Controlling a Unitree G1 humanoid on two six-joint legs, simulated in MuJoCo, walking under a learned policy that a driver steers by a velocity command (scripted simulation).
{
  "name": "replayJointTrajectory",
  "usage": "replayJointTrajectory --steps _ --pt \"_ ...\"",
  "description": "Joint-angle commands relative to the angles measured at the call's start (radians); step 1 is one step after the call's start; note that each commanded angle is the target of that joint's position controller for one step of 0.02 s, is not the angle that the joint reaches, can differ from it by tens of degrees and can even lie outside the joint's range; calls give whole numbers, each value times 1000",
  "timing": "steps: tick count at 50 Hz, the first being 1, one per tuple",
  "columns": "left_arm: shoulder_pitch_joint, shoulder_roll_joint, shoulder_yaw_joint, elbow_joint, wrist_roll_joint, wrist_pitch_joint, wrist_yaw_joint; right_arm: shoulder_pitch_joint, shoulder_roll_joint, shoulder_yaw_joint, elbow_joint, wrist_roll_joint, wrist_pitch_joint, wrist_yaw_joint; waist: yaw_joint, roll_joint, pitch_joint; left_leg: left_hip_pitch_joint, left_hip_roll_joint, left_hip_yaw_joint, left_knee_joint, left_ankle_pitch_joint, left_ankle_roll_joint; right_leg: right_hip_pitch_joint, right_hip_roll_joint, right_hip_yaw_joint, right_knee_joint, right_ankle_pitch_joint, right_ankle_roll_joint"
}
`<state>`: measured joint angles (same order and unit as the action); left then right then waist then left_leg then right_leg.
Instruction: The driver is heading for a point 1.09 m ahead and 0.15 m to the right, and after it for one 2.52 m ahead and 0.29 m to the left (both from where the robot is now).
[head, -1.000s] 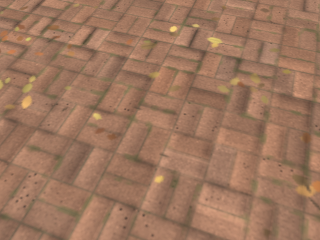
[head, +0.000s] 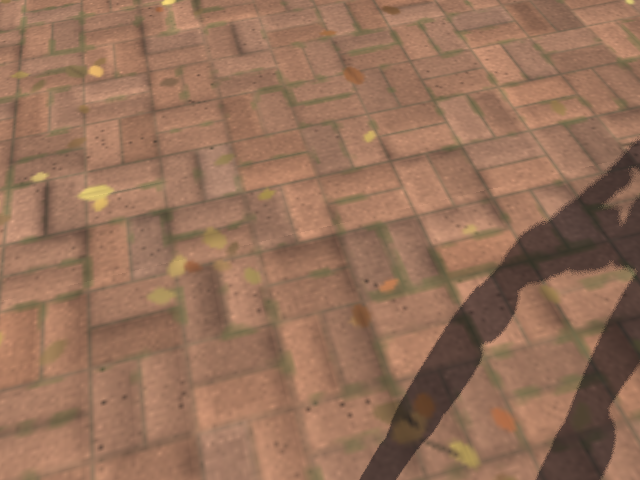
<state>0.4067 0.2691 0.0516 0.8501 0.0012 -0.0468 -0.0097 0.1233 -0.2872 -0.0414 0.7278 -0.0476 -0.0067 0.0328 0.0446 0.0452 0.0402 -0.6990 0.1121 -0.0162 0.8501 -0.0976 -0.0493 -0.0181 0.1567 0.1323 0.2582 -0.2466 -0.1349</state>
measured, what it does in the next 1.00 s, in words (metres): walks ahead, turning right: left foot, then right foot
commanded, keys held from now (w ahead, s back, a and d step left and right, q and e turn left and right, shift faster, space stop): w+e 0.48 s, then w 0.30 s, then w+q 0.22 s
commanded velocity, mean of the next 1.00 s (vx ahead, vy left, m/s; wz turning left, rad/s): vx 0.50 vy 0.00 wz -0.37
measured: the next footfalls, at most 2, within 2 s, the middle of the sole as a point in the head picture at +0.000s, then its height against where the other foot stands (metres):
left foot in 0.18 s outside the picture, level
right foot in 0.70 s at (453, 459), level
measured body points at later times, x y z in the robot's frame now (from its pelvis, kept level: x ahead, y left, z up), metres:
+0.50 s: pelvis +0.29 +0.01 +0.00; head +0.32 +0.01 +0.45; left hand +0.53 +0.22 -0.11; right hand +0.23 -0.25 -0.12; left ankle +0.28 +0.11 -0.74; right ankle +0.36 -0.15 -0.67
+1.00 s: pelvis +0.54 -0.13 +0.00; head +0.55 -0.14 +0.45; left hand +0.65 +0.12 -0.13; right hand +0.53 -0.40 -0.13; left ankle +0.69 -0.01 -0.67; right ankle +0.47 -0.16 -0.74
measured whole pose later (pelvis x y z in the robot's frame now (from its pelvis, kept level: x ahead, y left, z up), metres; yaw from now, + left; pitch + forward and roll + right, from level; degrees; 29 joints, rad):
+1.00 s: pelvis +0.54 -0.13 +0.00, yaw -20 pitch +0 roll -1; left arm 0.36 0.25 0.04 0.94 0.02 -0.09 0.00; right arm 0.25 -0.27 -0.05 0.85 -0.02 -0.01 0.04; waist 0.01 0.05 0.03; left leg -0.65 0.09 -0.04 0.98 -0.13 0.02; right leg -0.02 0.08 -0.11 0.22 -0.20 -0.10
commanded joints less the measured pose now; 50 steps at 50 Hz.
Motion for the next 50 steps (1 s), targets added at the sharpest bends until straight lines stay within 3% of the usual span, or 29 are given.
replayJointTrajectory --steps 1,3,5,7,8,9,10,11,12,13,14,16,18,24,27,30,32,33,34,35,36,37,38,39,40,42,45,50 --pt "64 162 38 -29 2 -15 13 -152 -62 -6 -109 6 -20 4 26 -99 26 -39 -55 30 -108 75 8 19 -254 195 -23 511 -94" --pt "89 167 38 -18 5 -15 22 -209 -65 0 -136 13 -27 5 40 -103 31 -13 -77 28 -180 85 25 54 -270 223 -2 568 -89" --pt "76 184 42 -17 8 -14 33 -200 -80 0 -144 17 -34 2 20 -110 28 80 -97 13 -255 73 50 65 -285 248 23 619 -68" --pt "11 209 46 -28 12 -16 32 -47 -117 -14 -98 21 -41 -15 -57 -117 -29 343 -148 24 -307 -12 85 9 -260 228 142 827 -19" --pt "-3 220 48 -27 11 -20 24 95 -148 -27 -56 24 -48 -29 -119 -94 -108 526 -158 33 -340 -22 105 -18 -221 205 309 887 3" --pt "-14 191 41 -36 5 -28 12 249 -185 -39 -32 13 -59 -48 -191 -61 -207 773 -46 -63 -367 -75 136 -147 -166 179 539 704 21" --pt "49 73 15 -65 -11 -33 11 341 -261 -56 -35 -15 -62 -64 -173 127 -342 1009 240 -393 -397 -218 193 -360 -54 68 858 69 44" --pt "122 109 17 -81 -7 -26 14 267 -277 -64 -43 -3 -49 -56 -96 280 -397 1011 360 -795 -536 -246 287 -537 6 14 1027 -299 52" --pt "70 157 25 -48 23 -9 18 173 -170 -46 -61 12 -44 -51 -70 87 -223 846 313 -678 -559 -359 274 -586 -88 15 1065 -197 48" --pt "1 155 25 -47 28 -2 7 123 -96 -27 -62 18 -46 -46 -71 -11 -110 707 259 -507 -580 -331 258 -566 -122 -8 1029 -118 52" --pt "-21 134 23 -50 27 5 -2 104 -71 -19 -52 13 -49 -44 -53 -21 -59 626 212 -387 -611 -250 232 -546 -151 -20 984 -89 55" --pt "-33 106 18 -52 38 28 -20 129 -73 -17 -17 20 -65 -43 -36 30 -15 540 165 -228 -647 -89 213 -513 -180 -39 945 -75 64" --pt "-68 88 13 -71 36 42 -33 163 -76 -20 8 31 -88 -32 -33 40 -13 544 166 -146 -668 49 218 -542 -191 -48 920 -47 66" --pt "-286 50 -8 -154 32 39 -61 207 -75 -23 58 32 -95 -26 -54 37 23 585 117 95 -696 223 197 -645 -210 -114 679 180 90" --pt "-395 23 -26 -185 34 30 -72 255 -90 -23 87 32 -96 -27 -84 34 38 578 107 153 -702 250 183 -553 -192 -176 470 244 78" --pt "-437 34 -29 -193 44 28 -65 318 -113 -24 129 33 -83 -31 -94 35 53 675 147 156 -680 337 184 -520 -172 -201 366 174 48" --pt "-416 51 -24 -183 53 22 -53 337 -133 -25 154 32 -69 -36 -74 48 29 749 163 173 -580 593 180 -454 -130 -227 320 68 15" --pt "-352 64 -17 -161 56 16 -47 340 -144 -25 163 30 -61 -38 -42 57 -14 770 163 185 -472 728 174 -370 -99 -234 292 29 -5" --pt "-216 78 -6 -112 61 5 -40 337 -143 -20 167 34 -52 -40 20 39 -90 737 143 216 -302 748 159 -196 -68 -241 217 58 -29" --pt "-60 125 14 -61 73 -3 -27 331 -124 -12 152 39 -53 -40 85 5 -191 578 118 222 -84 544 141 58 -147 -141 209 49 -63" --pt "36 228 41 -53 80 -1 -8 365 -19 14 89 61 -59 -22 84 -213 -343 208 -3 237 281 -63 90 389 -470 311 184 -24 -167" --pt "49 253 50 -52 35 11 0 337 -97 -13 82 52 -52 -26 81 -191 -395 84 -109 95 478 -449 82 387 -580 571 73 142 -226" --pt "-13 223 46 -38 15 11 6 243 -116 -23 64 46 -51 -27 58 -108 -246 12 -52 10 479 -360 94 289 -514 366 78 248 -193" --pt "-62 166 32 -29 14 2 8 218 -82 -11 60 51 -61 -23 24 -98 -131 26 -24 5 411 -298 99 146 -464 240 51 329 -160" --pt "-110 121 20 -28 18 -7 8 237 -68 -11 82 48 -56 -20 -19 -70 -77 77 0 -1 333 -264 99 45 -418 148 14 339 -109" --pt "-157 72 3 -23 18 -24 10 305 -43 -10 122 24 -26 -9 -71 -104 -48 188 1 -13 274 -221 82 -93 -367 39 -52 337 -64" --pt "-122 89 9 8 13 -51 10 261 -30 -18 116 23 -8 6 -77 -109 -15 143 -8 -22 244 -129 72 -120 -356 -35 -126 312 -59" --pt "-75 75 1 40 16 -62 12 100 -22 -18 69 26 -10 8 -44 -98 47 21 -18 -19 77 53 65 -72 -342 -149 -163 334 -36"
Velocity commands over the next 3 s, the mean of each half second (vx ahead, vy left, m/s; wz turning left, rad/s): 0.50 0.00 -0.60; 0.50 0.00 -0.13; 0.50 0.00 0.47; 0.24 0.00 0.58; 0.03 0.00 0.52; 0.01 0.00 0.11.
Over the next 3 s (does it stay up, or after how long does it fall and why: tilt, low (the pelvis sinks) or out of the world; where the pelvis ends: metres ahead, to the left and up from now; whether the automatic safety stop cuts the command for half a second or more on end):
stays up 1.00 -0.21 0.00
